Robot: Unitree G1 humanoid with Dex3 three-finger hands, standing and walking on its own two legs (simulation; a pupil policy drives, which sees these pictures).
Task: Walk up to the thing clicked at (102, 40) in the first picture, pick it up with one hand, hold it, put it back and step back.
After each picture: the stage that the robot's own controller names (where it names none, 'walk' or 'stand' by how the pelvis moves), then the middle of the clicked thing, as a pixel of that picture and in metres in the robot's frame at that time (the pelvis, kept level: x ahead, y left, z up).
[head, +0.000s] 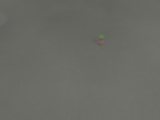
stand; (100, 40) +1.48 -0.27 -0.72
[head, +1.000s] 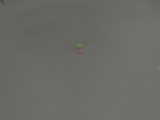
walk; (80, 49) +1.36 +0.08 -0.69
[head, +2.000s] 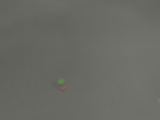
walk; (62, 85) +0.83 +0.24 -0.71
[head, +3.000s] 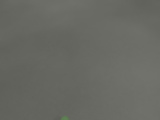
walk; out of the picture +0.51 +0.17 -0.71
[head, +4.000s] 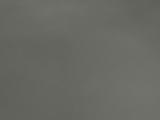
stand; out of the picture +0.36 +0.14 -0.71
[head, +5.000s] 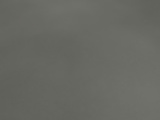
stand; out of the picture +0.34 +0.13 -0.72
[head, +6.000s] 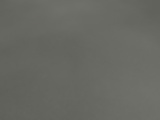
stand; out of the picture +0.35 +0.12 -0.73
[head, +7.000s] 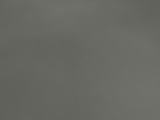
stand; out of the picture +0.35 +0.14 -0.73
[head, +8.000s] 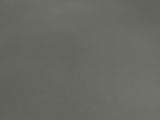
stand; out of the picture +0.34 +0.15 -0.73
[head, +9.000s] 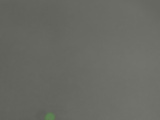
go down; (50, 119) +0.36 +0.15 -0.64
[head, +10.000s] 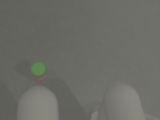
go down; (38, 72) +0.43 +0.16 -0.31
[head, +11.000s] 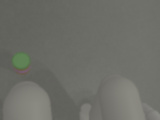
close in; (21, 64) +0.43 +0.17 -0.28
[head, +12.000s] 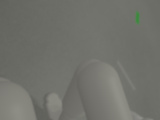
close; out of the picture +0.43 +0.20 -0.23
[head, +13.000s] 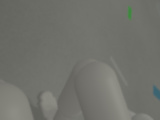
close; out of the picture +0.42 +0.21 -0.23
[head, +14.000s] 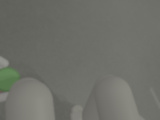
lift; (4, 81) +0.33 +0.21 -0.14
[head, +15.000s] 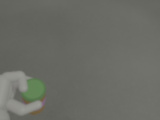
lift; (34, 97) +0.31 +0.15 +0.02
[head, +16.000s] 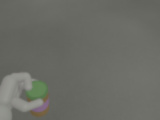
hold; (38, 99) +0.32 +0.14 +0.00
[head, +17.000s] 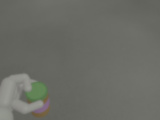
hold; (38, 100) +0.31 +0.15 +0.00
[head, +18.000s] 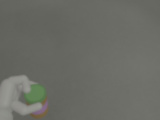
crouch; (37, 102) +0.31 +0.15 -0.05
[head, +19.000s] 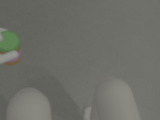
lower; (9, 49) +0.46 +0.18 -0.09
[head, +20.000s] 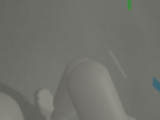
lower; out of the picture +0.45 +0.23 -0.24
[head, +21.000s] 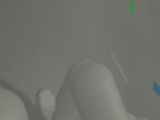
lower; out of the picture +0.44 +0.23 -0.24
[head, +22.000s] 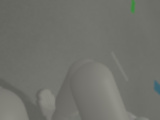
lower; out of the picture +0.44 +0.23 -0.24
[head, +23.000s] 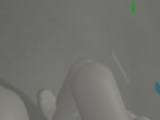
lower; out of the picture +0.43 +0.23 -0.24
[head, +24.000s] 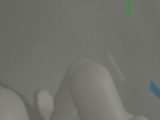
open; out of the picture +0.42 +0.22 -0.24
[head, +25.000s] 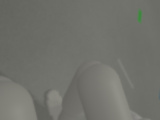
stand; out of the picture +0.42 +0.21 -0.24
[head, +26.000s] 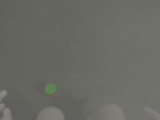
walk; (51, 91) +0.41 +0.14 -0.48
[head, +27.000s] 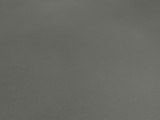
stand; out of the picture +0.37 +0.13 -0.66
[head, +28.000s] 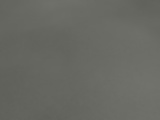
stand; out of the picture +0.36 +0.13 -0.67
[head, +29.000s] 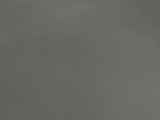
stand; out of the picture +0.38 +0.11 -0.71
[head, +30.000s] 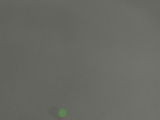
walk; (62, 115) +0.41 +0.06 -0.71
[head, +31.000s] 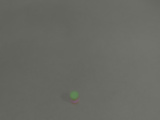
walk; (74, 97) +0.55 +0.06 -0.69
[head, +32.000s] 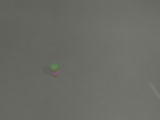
walk; (54, 70) +0.79 +0.19 -0.69
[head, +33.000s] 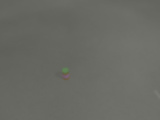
stand; (65, 73) +0.97 +0.16 -0.70
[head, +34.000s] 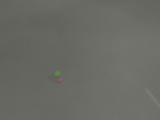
stand; (58, 77) +0.95 +0.22 -0.73
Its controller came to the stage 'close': yes
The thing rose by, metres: 0.72
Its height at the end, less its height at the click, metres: +0.00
